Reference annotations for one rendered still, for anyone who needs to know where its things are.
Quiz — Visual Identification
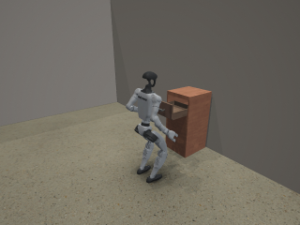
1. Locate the robot right forearm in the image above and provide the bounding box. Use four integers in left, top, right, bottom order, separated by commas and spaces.
154, 116, 170, 135

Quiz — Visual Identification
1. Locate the robot right upper arm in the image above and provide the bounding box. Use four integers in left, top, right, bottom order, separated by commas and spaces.
150, 94, 162, 123

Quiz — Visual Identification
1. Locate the left robot shin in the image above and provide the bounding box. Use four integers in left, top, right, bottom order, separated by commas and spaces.
140, 144, 153, 170

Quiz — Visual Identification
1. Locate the robot left upper arm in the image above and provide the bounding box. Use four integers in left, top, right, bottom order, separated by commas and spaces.
126, 88, 142, 111

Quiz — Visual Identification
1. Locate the humanoid robot head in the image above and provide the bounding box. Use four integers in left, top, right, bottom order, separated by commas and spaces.
141, 71, 158, 94

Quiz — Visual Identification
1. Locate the cabinet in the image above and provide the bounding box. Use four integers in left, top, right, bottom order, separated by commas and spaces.
165, 86, 212, 158

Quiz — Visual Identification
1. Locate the robot left forearm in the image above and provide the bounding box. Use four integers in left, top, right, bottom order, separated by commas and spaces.
131, 105, 138, 113

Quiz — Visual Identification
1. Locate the drawer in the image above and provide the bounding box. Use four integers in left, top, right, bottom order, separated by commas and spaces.
157, 100, 188, 120

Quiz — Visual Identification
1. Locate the robot right hand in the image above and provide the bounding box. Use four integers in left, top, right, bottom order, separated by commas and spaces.
167, 130, 178, 142

